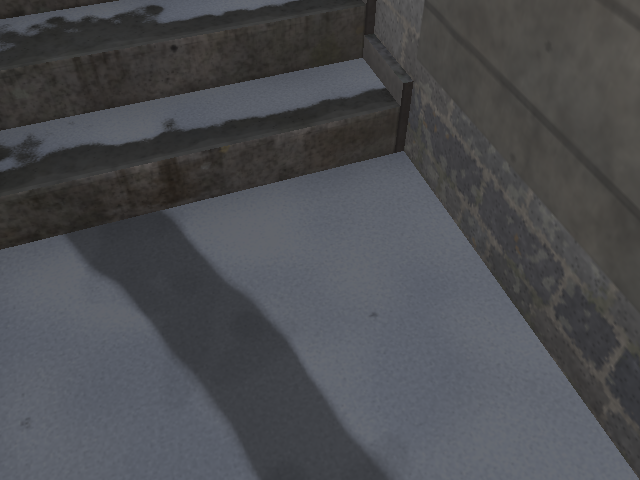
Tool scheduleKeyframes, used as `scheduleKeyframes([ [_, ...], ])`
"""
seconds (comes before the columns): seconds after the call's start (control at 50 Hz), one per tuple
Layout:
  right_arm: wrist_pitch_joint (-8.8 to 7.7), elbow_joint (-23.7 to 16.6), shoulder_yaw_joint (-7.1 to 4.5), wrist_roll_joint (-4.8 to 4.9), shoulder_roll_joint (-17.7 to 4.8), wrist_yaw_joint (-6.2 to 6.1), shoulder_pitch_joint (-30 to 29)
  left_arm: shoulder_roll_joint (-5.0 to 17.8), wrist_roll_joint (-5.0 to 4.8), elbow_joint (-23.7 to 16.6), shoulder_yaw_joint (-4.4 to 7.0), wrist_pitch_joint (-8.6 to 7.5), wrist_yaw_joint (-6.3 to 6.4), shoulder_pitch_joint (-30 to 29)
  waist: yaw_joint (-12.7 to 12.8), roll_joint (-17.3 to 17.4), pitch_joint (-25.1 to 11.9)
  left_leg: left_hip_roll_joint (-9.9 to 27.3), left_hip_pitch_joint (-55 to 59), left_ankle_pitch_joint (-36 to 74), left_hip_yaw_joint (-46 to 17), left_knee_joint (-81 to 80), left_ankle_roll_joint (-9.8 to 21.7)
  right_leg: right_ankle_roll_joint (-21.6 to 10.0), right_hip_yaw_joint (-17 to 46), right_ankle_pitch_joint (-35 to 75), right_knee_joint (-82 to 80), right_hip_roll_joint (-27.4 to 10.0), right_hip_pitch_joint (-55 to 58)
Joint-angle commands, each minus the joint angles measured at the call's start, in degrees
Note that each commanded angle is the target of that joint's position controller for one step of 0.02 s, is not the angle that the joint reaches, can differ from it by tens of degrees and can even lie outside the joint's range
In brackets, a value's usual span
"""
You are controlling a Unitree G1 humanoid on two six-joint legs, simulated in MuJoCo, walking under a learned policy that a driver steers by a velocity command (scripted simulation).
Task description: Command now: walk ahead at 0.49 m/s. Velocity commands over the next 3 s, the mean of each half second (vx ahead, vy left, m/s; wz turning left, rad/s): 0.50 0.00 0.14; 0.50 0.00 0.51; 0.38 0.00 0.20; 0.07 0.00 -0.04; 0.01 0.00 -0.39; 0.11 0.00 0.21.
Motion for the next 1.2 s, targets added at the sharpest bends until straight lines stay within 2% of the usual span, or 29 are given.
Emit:
scheduleKeyframes([
  [0.02,-0.95,-3.2,-1.24,0.10,-7.6,-1.13,-2.3,2.5,0.69,-2.4,0.70,0.29,0.38,1.9,2.7,4.3,3.1,16.3,-5.5,3.8,-12.4,-11.6,9.9,1.6,0.2,8.9,-8.3,-2.5,-1.6],
  [0.1,-0.22,-2.2,-1.50,0.99,-9.2,-1.95,2.3,1.7,0.21,-4.8,0.35,-0.32,-0.28,-7.2,-0.6,4.5,3.1,15.3,-0.7,4.7,-9.4,-10.6,7.2,2.0,-2.0,17.5,-24.4,0.1,0.1],
  [0.18,0.66,-0.6,-1.69,1.48,-9.6,-1.99,6.2,2.0,-0.51,-7.0,0.10,-0.64,-1.60,-13.6,-2.9,5.2,4.5,17.7,6.3,3.2,-9.9,-7.8,6.7,1.7,-2.6,14.9,-31.7,1.6,0.1],
  [0.24,1.46,-0.1,-2.10,1.62,-10.3,-2.35,6.0,4.3,-0.76,-8.2,0.53,-1.56,-2.36,-13.7,-1.5,6.3,4.3,19.7,9.7,4.5,-11.7,-3.6,5.3,-0.4,-2.6,7.8,-36.0,2.6,4.1],
  [0.28,2.00,-0.7,-2.06,0.99,-10.5,-2.36,4.2,7.8,-0.09,-5.7,2.32,-1.90,-2.24,-2.7,4.5,6.8,-1.3,16.3,7.6,19.1,-10.3,7.7,3.2,-2.1,-4.7,5.5,-38.5,5.7,19.7],
  [0.3,1.89,-2.2,-1.15,0.10,-8.3,-2.19,2.7,11.9,0.49,-2.9,3.87,-2.00,-1.72,9.7,9.5,3.8,-9.9,12.4,-1.6,16.5,-7.5,23.3,1.2,-5.2,1.1,7.1,-36.4,-0.1,37.6],
  [0.32,0.72,-3.6,0.89,0.24,-1.2,-1.84,8.0,18.5,1.55,-1.7,5.57,-1.29,-1.43,16.8,8.8,-11.1,-18.1,3.0,-25.2,-5.0,-2.2,46.3,-3.3,-12.7,23.3,1.5,-40.0,-14.7,60.1],
  [0.34,-0.61,-2.6,0.43,1.53,-3.6,-1.66,8.5,13.6,2.02,-1.6,4.26,-1.17,-1.45,17.5,9.2,-13.0,-21.5,2.6,-31.6,-25.0,-11.1,56.4,-3.0,-14.3,36.1,-2.6,-47.1,-17.7,59.9],
  [0.36,-0.93,-3.5,-1.17,3.23,-9.0,-1.63,4.6,9.6,1.63,-2.5,3.02,-1.22,-1.34,12.5,8.0,-8.6,-13.6,5.9,-35.0,-21.5,-12.6,60.0,-2.1,-11.3,27.5,-3.0,-47.6,-16.1,52.6],
  [0.4,0.17,-4.3,-1.48,2.35,-8.0,-2.30,1.1,5.0,0.59,-3.9,1.44,-1.54,-1.84,4.0,4.4,-2.3,-5.5,10.8,-31.3,-12.6,-10.4,56.1,-2.4,-8.3,13.7,2.5,-51.5,-12.1,37.9],
  [0.42,1.23,-4.3,-1.77,1.85,-6.8,-2.43,1.9,4.2,0.61,-3.6,1.15,-1.88,-2.05,2.0,2.5,-3.0,-3.2,12.6,-28.1,-9.6,-10.7,53.5,-2.6,-7.1,8.8,4.5,-53.6,-9.9,32.8],
  [0.46,2.86,-4.3,-1.62,1.88,-4.0,-2.19,3.6,4.2,1.14,-2.4,1.29,-2.28,-2.20,1.6,0.8,-3.2,-1.2,12.9,-25.4,-6.6,-9.9,53.1,-3.0,-6.9,2.2,10.4,-55.7,-7.9,28.1],
  [0.56,3.92,-9.0,-2.59,1.53,-4.6,-2.28,-3.3,6.7,2.13,-0.3,2.07,-1.94,-0.78,3.4,1.3,-1.7,2.3,12.7,-33.0,3.8,-11.2,44.7,-3.9,-7.1,-6.3,16.0,-57.5,-7.4,29.3],
  [0.62,3.56,-11.3,-2.35,1.22,-3.7,-1.26,-8.3,8.0,1.83,0.2,2.33,-1.29,0.19,4.8,2.9,-0.9,3.5,12.4,-33.4,9.4,-8.8,34.4,-4.1,-6.6,-9.5,15.8,-58.0,-7.7,32.4],
  [0.66,3.32,-13.3,-1.83,1.36,-2.6,-0.37,-13.1,8.6,0.89,0.8,2.61,-1.02,0.95,6.6,4.7,-0.1,4.8,12.3,-34.6,10.3,-6.3,28.6,-3.6,-6.6,-10.5,15.0,-57.9,-9.1,35.6],
  [0.74,3.21,-16.7,-1.59,1.63,-2.2,1.25,-18.4,9.5,0.46,1.9,3.23,0.39,0.72,9.4,6.1,-0.1,6.5,11.3,-34.7,6.1,-2.2,23.5,-1.3,-5.9,-13.9,20.5,-54.4,-10.6,42.0],
  [0.8,3.52,-18.2,-2.69,1.76,-4.4,1.89,-16.2,11.8,-0.19,1.0,3.94,1.37,0.91,6.9,2.7,-2.6,3.1,6.9,-25.4,-2.0,2.6,22.1,1.7,-4.2,-16.6,43.8,-45.7,-10.8,43.7],
  [0.84,3.69,-15.7,-5.23,2.03,-8.9,1.55,-3.7,13.1,-0.61,0.2,4.26,2.14,1.13,4.3,-4.9,-3.0,-4.4,1.8,-7.3,-1.9,4.7,18.2,4.9,-2.2,-18.3,54.3,-27.6,-8.6,40.1],
  [0.86,4.07,-13.2,-7.50,1.94,-13.6,0.32,5.7,12.4,-0.18,-0.8,3.94,1.86,1.16,4.4,-9.1,0.9,-9.3,3.7,10.1,-0.2,-2.1,15.3,7.4,0.5,-18.2,40.8,-11.1,-5.9,28.0],
  [0.88,4.10,-12.8,-8.33,2.09,-20.0,-0.66,5.4,2.5,2.40,-3.4,1.24,0.42,0.15,9.4,-2.0,17.6,-12.1,18.5,27.7,-0.4,-30.2,13.2,15.3,3.5,-14.8,-17.0,9.6,4.6,2.7],
  [0.9,3.08,-15.0,-7.34,1.15,-18.0,-0.25,7.3,4.9,-0.17,-5.5,1.04,-2.54,-0.75,7.0,-3.7,14.1,-22.9,25.8,34.5,-10.2,-53.3,1.8,22.2,3.3,0.1,-23.7,18.9,9.2,-6.1],
  [0.92,2.36,-14.4,-6.34,0.72,-13.9,-0.02,6.1,8.3,-2.44,-7.3,2.00,-3.93,-1.13,-0.7,-5.5,8.8,-15.2,23.9,30.9,-6.9,-45.9,-0.3,18.1,1.7,2.2,-17.9,18.4,6.1,-11.9],
  [0.94,1.92,-14.8,-5.69,1.31,-11.6,-0.08,2.2,7.9,-2.02,-7.9,1.78,-4.47,-0.94,-2.0,-3.1,5.3,-9.5,21.4,22.4,-2.2,-37.3,0.2,15.4,0.6,1.9,-12.2,13.3,3.5,-11.1],
  [0.96,1.82,-16.1,-4.99,1.47,-9.5,-0.05,-2.8,8.0,-0.51,-6.9,2.10,-4.22,-0.41,-1.5,-0.2,1.8,-6.3,18.8,13.2,3.3,-30.9,0.1,13.4,0.8,1.8,-8.8,8.6,1.2,-6.5],
  [0.98,1.80,-17.1,-4.24,0.98,-7.5,-0.23,-5.8,8.7,0.16,-6.3,2.70,-3.37,-0.35,0.5,2.1,2.2,-5.2,17.2,7.1,8.3,-26.3,-0.9,12.3,1.2,1.9,-6.7,5.2,-0.4,-1.8],
  [1.02,1.53,-17.2,-3.97,0.75,-7.3,-0.61,-6.2,7.6,0.70,-6.2,2.87,-1.63,-0.60,2.2,3.6,2.8,-4.3,15.7,1.5,13.9,-22.4,-3.0,12.0,2.4,0.8,-4.5,1.0,-1.2,2.1],
  [1.08,1.14,-15.5,-4.24,0.86,-9.2,-1.64,-2.6,5.5,1.48,-7.7,2.34,-0.53,-0.29,-1.9,2.6,3.7,-1.9,14.2,-1.2,20.3,-16.9,-4.9,11.3,4.3,-0.9,2.6,-7.4,-0.7,0.4],
  [1.18,1.31,-13.8,-3.93,1.05,-9.6,-2.42,1.2,4.2,0.75,-10.2,1.68,-0.89,-1.03,-11.2,-1.5,6.1,0.3,11.8,1.1,14.1,-12.9,-5.4,7.0,3.7,-2.1,19.0,-27.0,2.0,1.2],
  [1.2,1.18,-11.9,-3.72,-0.20,-9.5,-1.33,5.0,2.0,4.43,-9.8,0.38,1.57,-2.54,-9.2,-1.2,8.3,0.9,10.3,1.8,15.9,-11.3,-5.8,5.1,3.5,-6.6,18.7,-27.0,2.8,3.4],
])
